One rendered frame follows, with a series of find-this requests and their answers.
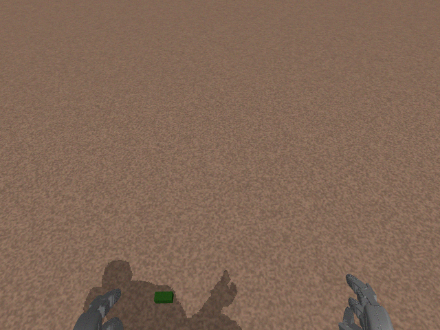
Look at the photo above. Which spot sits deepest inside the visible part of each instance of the left robot hand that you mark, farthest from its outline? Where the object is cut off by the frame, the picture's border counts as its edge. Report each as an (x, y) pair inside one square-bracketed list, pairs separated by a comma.
[(98, 309)]

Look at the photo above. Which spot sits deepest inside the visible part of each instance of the small box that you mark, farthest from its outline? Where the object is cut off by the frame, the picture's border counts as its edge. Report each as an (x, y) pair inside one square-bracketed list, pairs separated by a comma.
[(163, 297)]

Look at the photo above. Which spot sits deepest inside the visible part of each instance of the right robot hand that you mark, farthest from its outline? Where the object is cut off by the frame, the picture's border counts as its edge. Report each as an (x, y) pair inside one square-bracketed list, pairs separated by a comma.
[(372, 316)]

